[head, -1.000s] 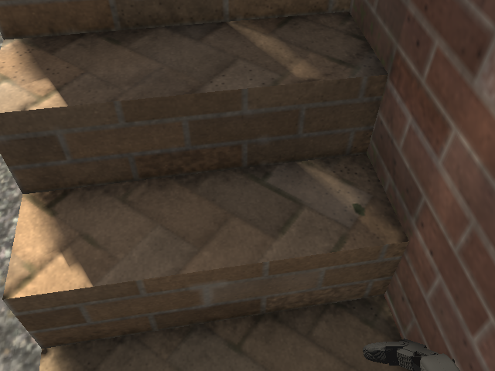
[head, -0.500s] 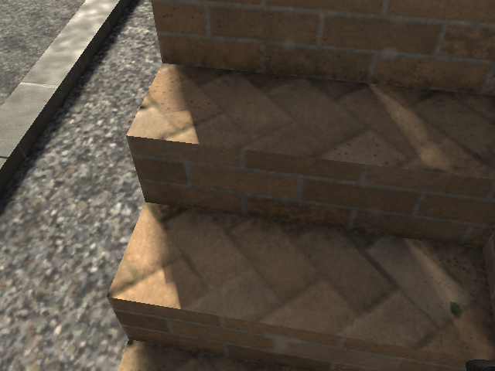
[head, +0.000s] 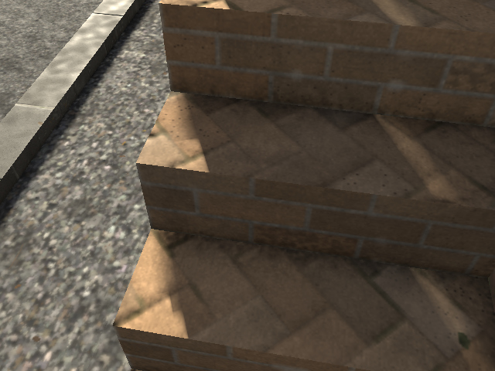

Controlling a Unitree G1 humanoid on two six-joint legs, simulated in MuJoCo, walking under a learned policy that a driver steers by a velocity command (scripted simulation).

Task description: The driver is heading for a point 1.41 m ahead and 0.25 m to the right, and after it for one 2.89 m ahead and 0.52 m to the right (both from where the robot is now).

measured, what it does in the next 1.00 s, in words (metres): steps on the spot, turning right: right foot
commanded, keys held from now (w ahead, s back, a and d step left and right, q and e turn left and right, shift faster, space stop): e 0.68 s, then no key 0.02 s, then w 0.20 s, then w+q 0.10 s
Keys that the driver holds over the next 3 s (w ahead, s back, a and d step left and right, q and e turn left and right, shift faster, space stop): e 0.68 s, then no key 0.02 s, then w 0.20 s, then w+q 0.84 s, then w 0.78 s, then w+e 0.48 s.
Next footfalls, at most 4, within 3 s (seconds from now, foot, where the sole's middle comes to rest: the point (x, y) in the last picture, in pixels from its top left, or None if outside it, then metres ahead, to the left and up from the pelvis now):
0.96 right None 0.03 -0.14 -0.77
1.38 left None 0.32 0.09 -0.56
2.06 right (343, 308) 0.50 -0.16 -0.36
2.56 left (267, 133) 0.78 -0.01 -0.15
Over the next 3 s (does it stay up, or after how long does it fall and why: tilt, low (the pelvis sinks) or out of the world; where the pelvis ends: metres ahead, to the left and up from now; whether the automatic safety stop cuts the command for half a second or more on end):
stays up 0.79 -0.18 0.64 its command is cut before an obstacle after 0.9 s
